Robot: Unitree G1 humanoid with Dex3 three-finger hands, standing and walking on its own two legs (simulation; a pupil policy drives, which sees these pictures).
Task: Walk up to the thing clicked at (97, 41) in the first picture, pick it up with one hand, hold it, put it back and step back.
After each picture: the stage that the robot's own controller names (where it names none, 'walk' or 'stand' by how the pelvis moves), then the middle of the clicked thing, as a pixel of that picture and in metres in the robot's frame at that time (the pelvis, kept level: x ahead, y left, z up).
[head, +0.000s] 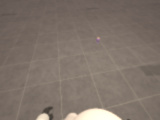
stand; (98, 39) +1.95 -0.19 -0.72
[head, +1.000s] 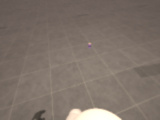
walk; (89, 45) +1.83 +0.16 -0.71
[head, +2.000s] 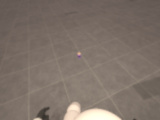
walk; (79, 55) +1.27 +0.31 -0.72
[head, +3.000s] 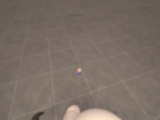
walk; (79, 71) +0.83 +0.20 -0.71
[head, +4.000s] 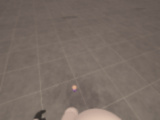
walk; (74, 88) +0.51 +0.18 -0.70
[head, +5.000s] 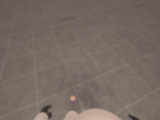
stand; (73, 99) +0.34 +0.20 -0.71
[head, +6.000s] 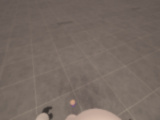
stand; (73, 103) +0.32 +0.20 -0.72
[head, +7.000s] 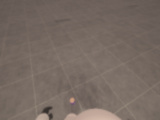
stand; (72, 101) +0.33 +0.20 -0.72
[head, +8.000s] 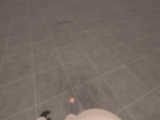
stand; (72, 101) +0.35 +0.20 -0.73
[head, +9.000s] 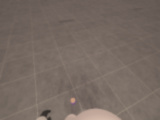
stand; (73, 101) +0.34 +0.19 -0.73
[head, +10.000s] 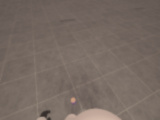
stand; (73, 101) +0.34 +0.18 -0.73
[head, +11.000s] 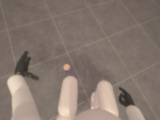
go down; (67, 68) +0.41 +0.21 -0.41
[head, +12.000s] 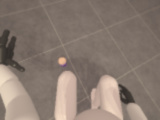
go down; (62, 62) +0.43 +0.24 -0.30
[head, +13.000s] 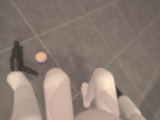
close in; (41, 58) +0.40 +0.27 -0.22
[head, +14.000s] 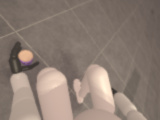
close; (26, 58) +0.40 +0.29 -0.22
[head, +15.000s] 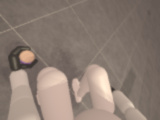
lift; (27, 58) +0.39 +0.28 -0.22
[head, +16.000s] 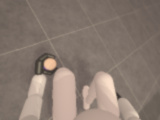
lift; (49, 65) +0.33 +0.26 -0.13
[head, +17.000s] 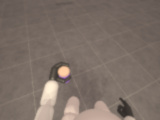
lift; (64, 75) +0.32 +0.18 +0.02
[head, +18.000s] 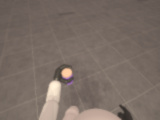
hold; (67, 76) +0.32 +0.16 +0.01
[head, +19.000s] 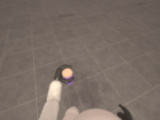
hold; (68, 76) +0.32 +0.17 +0.01
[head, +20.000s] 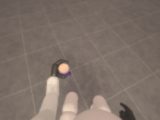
crouch; (64, 71) +0.36 +0.18 -0.05
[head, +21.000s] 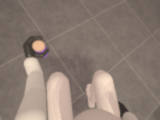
lower; (41, 49) +0.47 +0.28 -0.11
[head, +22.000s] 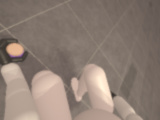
lower; (16, 52) +0.43 +0.30 -0.22
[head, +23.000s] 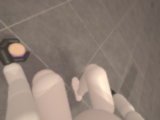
lower; (18, 52) +0.42 +0.30 -0.22
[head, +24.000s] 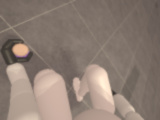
lower; (22, 52) +0.42 +0.30 -0.22
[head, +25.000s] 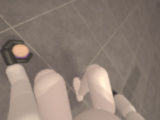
lower; (22, 53) +0.42 +0.30 -0.22
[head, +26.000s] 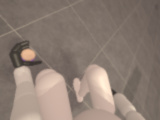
open; (28, 57) +0.41 +0.27 -0.22
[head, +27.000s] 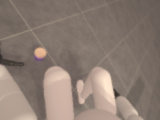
stand; (39, 55) +0.41 +0.26 -0.24
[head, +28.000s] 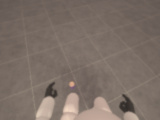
stand; (72, 85) +0.39 +0.18 -0.58
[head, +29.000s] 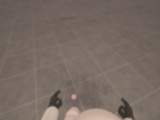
stand; (74, 98) +0.38 +0.17 -0.66
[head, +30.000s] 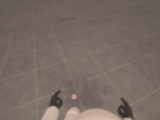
stand; (74, 97) +0.38 +0.17 -0.67
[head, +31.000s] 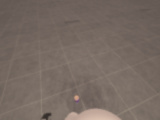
stand; (76, 98) +0.39 +0.16 -0.72
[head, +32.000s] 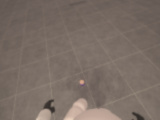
walk; (82, 83) +0.47 +0.17 -0.71
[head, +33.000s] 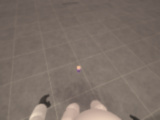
walk; (78, 69) +0.75 +0.15 -0.70
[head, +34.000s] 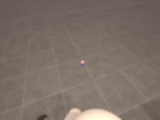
stand; (82, 63) +1.06 +0.20 -0.71
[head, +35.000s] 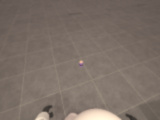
stand; (81, 63) +1.04 +0.18 -0.72
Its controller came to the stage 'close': yes
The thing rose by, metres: 0.71
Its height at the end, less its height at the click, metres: +0.00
